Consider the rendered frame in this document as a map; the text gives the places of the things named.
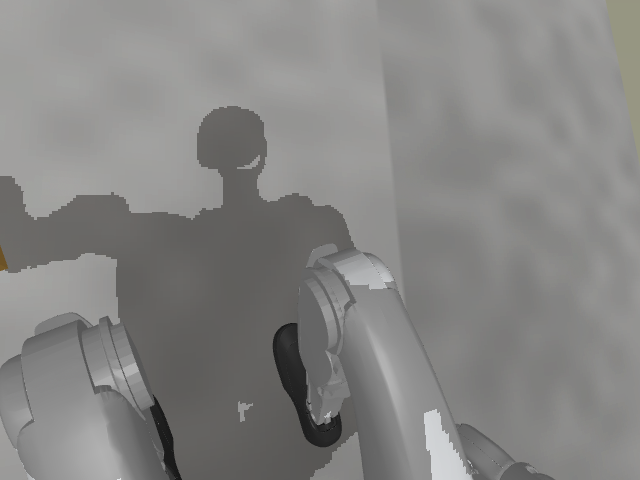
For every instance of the left robot foot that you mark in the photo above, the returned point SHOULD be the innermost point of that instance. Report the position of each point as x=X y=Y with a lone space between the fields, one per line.
x=166 y=439

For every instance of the right robot arm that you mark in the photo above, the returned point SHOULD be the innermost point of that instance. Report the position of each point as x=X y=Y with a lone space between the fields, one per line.
x=523 y=471

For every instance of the right robot hand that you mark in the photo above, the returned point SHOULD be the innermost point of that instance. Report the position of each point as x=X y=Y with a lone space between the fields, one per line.
x=487 y=460

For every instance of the right robot foot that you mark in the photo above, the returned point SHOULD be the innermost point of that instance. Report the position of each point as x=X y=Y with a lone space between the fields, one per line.
x=293 y=377

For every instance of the small box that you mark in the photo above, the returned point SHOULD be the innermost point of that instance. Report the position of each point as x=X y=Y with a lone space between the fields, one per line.
x=3 y=264

